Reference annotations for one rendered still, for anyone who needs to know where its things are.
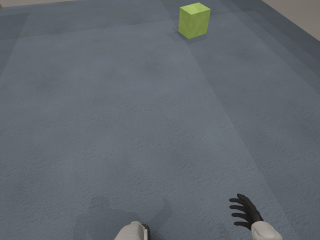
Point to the left robot thigh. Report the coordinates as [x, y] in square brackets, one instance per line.
[132, 232]

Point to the robot left shin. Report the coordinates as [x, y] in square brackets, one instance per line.
[136, 222]

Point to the right robot hand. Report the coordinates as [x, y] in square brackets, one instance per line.
[251, 215]

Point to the robot right forearm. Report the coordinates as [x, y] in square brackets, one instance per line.
[262, 230]

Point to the carton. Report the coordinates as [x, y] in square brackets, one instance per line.
[193, 20]

